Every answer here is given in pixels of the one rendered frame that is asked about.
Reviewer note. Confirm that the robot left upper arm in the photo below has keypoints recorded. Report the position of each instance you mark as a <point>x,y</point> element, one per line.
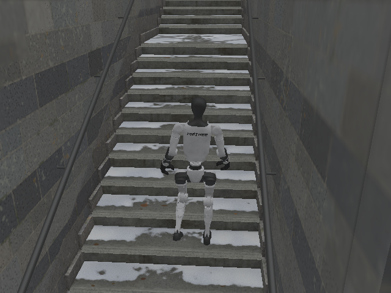
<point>178,128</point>

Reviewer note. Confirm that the robot left forearm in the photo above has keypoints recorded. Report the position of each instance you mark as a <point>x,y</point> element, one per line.
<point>167,158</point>

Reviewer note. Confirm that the robot right forearm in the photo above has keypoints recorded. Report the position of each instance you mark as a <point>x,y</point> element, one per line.
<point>225,159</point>

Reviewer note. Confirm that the robot right upper arm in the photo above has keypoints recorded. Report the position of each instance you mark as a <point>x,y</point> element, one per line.
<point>216,130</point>

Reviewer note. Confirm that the right robot thigh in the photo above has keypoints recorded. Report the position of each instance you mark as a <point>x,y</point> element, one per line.
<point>209,182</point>

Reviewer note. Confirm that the right robot hand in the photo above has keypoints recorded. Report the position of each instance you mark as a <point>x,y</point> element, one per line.
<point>225,167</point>

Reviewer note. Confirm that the left robot hand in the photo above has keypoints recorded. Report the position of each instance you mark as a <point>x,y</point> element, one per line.
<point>164,167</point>

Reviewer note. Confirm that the left robot foot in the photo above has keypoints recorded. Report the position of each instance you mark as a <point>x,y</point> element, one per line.
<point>177,236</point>

